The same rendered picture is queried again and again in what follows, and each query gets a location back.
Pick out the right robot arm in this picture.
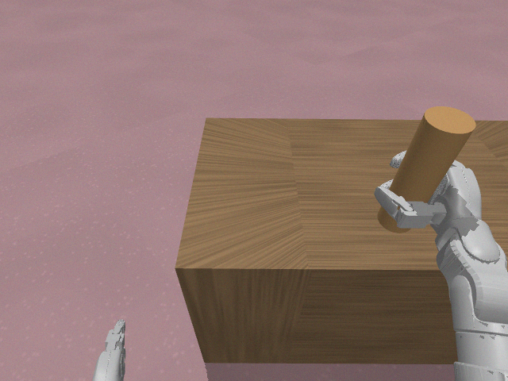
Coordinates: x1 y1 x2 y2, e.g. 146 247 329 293
435 217 508 381

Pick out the right robot hand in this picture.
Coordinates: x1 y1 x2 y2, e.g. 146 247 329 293
374 150 482 234

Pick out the can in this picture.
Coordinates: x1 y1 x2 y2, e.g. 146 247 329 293
377 106 476 233

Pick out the left robot hand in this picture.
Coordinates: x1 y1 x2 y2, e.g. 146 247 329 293
92 319 125 381

